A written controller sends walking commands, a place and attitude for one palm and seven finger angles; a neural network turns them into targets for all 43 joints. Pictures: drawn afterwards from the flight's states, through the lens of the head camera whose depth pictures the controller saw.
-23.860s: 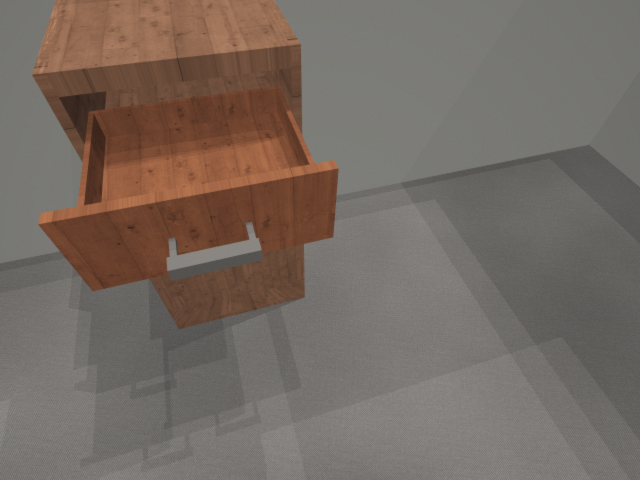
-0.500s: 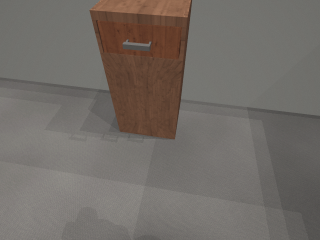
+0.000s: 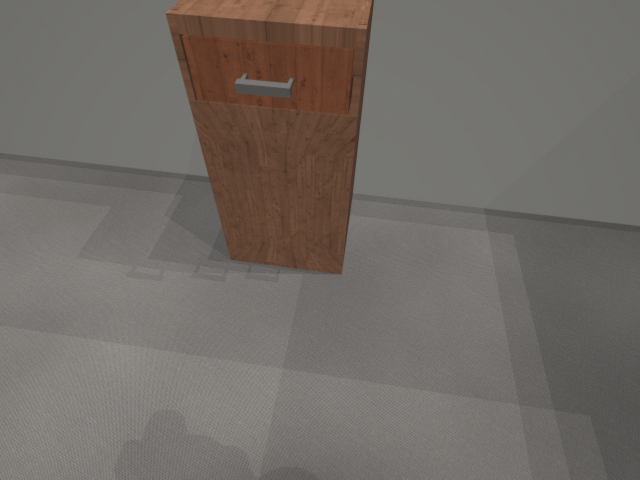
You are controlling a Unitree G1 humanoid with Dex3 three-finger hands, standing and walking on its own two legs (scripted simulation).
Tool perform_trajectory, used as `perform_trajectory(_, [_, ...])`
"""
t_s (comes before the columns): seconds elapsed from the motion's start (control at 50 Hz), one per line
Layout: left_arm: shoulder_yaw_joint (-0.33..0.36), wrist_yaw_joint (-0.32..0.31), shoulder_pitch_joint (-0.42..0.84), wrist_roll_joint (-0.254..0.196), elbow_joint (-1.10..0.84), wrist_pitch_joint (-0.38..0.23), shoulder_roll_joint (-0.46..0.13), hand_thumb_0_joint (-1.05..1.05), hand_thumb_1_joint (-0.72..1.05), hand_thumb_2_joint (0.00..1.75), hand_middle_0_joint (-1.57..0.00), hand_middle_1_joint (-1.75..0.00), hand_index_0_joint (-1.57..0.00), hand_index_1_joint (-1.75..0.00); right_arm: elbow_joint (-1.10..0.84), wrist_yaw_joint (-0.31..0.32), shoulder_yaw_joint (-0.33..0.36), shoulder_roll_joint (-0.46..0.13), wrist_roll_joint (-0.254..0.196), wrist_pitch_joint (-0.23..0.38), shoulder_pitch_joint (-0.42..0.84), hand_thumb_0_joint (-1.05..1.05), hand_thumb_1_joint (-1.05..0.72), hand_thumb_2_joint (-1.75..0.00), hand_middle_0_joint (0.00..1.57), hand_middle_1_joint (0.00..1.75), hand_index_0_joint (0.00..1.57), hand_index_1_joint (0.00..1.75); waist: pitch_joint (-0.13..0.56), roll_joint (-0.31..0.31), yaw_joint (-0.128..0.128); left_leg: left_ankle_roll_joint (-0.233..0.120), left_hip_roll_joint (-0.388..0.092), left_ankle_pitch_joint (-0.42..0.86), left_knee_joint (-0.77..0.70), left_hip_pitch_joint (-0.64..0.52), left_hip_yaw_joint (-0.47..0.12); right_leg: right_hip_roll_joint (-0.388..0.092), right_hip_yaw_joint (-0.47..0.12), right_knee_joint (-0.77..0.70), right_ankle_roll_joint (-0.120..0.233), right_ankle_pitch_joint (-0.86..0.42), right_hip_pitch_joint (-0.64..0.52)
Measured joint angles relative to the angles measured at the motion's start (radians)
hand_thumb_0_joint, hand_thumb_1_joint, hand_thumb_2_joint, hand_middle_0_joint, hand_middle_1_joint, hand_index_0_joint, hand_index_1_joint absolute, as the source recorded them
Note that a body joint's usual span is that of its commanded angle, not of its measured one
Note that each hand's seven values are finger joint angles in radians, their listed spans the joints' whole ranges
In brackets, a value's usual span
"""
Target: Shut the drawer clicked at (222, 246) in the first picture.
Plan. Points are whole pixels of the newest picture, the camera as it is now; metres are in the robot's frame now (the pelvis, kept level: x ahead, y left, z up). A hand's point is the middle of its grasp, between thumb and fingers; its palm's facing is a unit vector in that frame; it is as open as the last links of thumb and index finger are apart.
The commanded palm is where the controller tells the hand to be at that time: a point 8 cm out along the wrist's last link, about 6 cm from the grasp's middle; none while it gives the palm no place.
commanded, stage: look to check the result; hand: left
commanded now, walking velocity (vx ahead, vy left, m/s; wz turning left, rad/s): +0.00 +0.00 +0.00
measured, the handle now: (265, 83) +0.94 +0.17 +0.01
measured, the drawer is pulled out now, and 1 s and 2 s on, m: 0.00 0.00 0.00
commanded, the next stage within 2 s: stand and wait in 0.36 s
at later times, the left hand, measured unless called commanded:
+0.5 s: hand out of the picture +0.05 +0.21 -0.17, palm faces +0.02 -0.97 -0.25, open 7.4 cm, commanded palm none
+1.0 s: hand out of the picture +0.08 +0.23 -0.16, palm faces +0.00 -0.96 -0.30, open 7.4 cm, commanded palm none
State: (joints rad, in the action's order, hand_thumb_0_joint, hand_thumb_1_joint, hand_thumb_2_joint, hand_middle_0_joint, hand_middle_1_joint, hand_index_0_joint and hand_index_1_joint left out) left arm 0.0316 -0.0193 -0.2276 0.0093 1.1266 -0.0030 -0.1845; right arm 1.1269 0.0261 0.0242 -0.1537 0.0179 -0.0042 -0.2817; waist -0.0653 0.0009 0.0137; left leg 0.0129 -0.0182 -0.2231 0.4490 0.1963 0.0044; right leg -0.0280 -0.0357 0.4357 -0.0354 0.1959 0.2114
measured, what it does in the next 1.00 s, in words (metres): stands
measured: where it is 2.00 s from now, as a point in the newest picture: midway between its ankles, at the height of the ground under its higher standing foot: outside the picture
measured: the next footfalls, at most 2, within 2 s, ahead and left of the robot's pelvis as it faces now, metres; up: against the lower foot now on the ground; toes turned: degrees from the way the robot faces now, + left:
none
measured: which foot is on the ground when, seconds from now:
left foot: down 0.00-1.00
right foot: down 0.00-1.00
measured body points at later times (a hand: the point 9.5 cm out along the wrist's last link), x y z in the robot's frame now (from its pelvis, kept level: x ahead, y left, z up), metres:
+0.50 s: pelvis +0.00 +0.00 +0.00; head +0.02 +0.00 +0.45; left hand +0.05 +0.26 -0.15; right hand +0.04 -0.26 -0.15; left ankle +0.01 +0.13 -0.74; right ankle +0.03 -0.14 -0.74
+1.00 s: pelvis +0.01 -0.01 +0.00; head +0.03 -0.01 +0.45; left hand +0.08 +0.28 -0.14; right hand +0.07 -0.28 -0.14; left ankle +0.01 +0.13 -0.74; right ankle +0.03 -0.14 -0.74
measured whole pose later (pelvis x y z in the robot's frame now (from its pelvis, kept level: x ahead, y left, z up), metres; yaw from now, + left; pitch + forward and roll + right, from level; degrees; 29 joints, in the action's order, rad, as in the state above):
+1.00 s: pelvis +0.01 -0.01 +0.00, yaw +0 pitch -1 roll +0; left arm 0.03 0.00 -0.12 0.01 1.13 -0.02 -0.29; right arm 1.12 0.01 0.03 -0.28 0.02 0.01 -0.14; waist -0.07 0.00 0.01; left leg 0.02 -0.02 -0.20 0.38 0.15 0.00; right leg -0.03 -0.03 0.37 -0.03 0.18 0.17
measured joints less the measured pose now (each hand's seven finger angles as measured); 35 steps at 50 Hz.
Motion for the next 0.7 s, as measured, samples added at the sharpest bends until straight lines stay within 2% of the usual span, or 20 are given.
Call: perform_trajectory(0.7, [0.004,0.014,0.078,0.001,0.0,-0.009,-0.08,0.01,0.9,0.9,-0.2,-0.3,-0.2,-0.3,-0.012,-0.009,0.007,-0.102,0.0,0.009,0.114,0.0,-0.91,-0.9,0.2,0.3,0.2,0.3,-0.001,-0.001,-0.005,0.004,-0.002,0.015,-0.047,-0.033,-0.002,0.001,0.004,-0.041,0.003,-0.011,-0.032])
